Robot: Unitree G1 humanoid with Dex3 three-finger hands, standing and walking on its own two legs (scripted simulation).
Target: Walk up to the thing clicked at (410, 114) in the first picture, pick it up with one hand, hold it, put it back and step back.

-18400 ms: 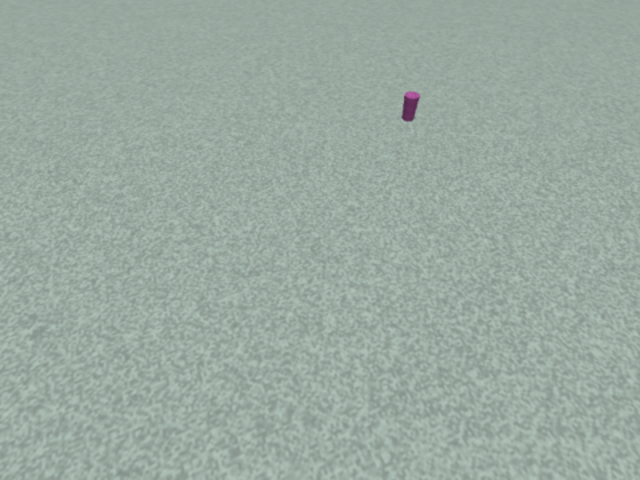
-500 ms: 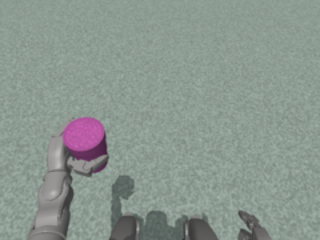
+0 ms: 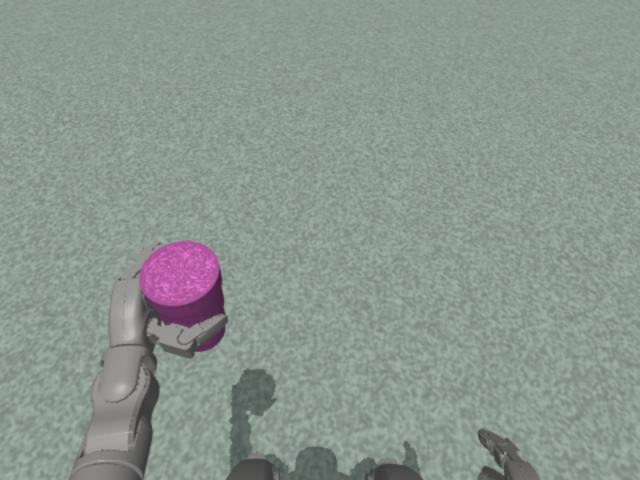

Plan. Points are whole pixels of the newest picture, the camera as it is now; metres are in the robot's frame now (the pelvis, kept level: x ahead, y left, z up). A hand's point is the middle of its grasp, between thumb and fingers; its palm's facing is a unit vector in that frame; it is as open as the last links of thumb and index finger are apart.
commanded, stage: lift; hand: left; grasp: from the side
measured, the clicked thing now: (192, 304) +0.33 +0.18 +0.02
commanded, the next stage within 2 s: hold in 0.20 s
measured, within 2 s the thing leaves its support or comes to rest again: neither
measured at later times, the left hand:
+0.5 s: hand (188, 287) +0.34 +0.17 +0.05, palm faces +0.14 -0.99 -0.01, open 10.7 cm
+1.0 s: hand (189, 284) +0.33 +0.17 +0.07, palm faces +0.14 -0.99 -0.01, open 10.7 cm
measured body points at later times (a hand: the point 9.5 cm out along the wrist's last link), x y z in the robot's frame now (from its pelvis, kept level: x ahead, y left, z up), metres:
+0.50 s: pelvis +0.01 +0.00 +0.02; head +0.05 +0.01 +0.46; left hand +0.32 +0.23 +0.06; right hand +0.13 -0.24 -0.09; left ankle +0.02 +0.13 -0.68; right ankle +0.02 -0.14 -0.68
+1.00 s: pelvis +0.00 +0.00 +0.02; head +0.04 +0.00 +0.47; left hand +0.32 +0.22 +0.07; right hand +0.14 -0.25 -0.08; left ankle +0.02 +0.13 -0.68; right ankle +0.02 -0.14 -0.68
